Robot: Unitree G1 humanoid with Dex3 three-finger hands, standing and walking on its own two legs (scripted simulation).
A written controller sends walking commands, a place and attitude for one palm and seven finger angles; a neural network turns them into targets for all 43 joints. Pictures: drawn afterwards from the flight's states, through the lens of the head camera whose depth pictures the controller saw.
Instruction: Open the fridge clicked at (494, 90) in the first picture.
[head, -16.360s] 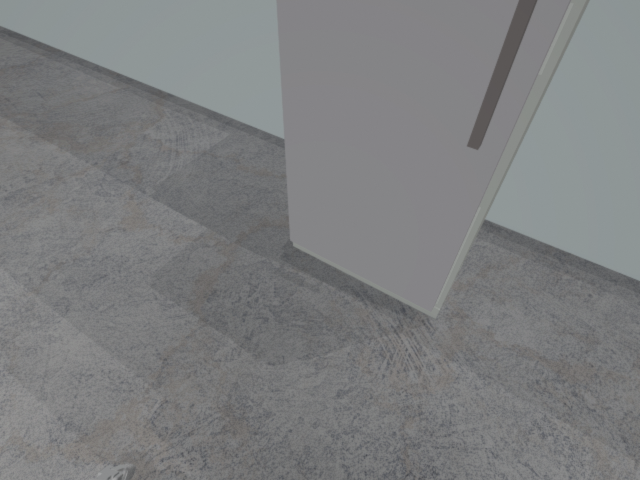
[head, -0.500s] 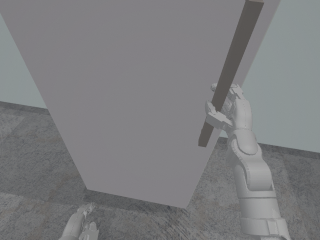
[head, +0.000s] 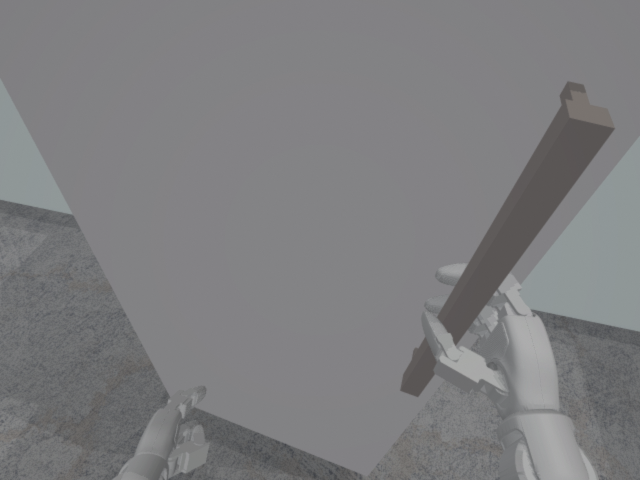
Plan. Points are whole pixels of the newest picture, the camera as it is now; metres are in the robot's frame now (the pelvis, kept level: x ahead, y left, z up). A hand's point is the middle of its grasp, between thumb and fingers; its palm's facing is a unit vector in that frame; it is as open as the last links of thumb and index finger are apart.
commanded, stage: walk backward, drawing the door open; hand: right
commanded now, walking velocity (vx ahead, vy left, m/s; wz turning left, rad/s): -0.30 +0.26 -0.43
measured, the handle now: (465, 286) +0.28 -0.11 +0.18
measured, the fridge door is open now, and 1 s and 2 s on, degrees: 8 21 57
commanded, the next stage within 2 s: none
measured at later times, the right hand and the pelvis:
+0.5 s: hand (425, 347) +0.23 -0.08 +0.14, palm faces +0.48 +0.83 -0.28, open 7.0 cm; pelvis +0.02 +0.15 -0.05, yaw -10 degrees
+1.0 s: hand (373, 437) +0.15 -0.02 +0.14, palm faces +0.78 +0.57 -0.25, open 6.5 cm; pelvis +0.02 +0.33 -0.02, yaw -35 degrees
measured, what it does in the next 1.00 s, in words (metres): steps to the left, turning right: left foot, then right foot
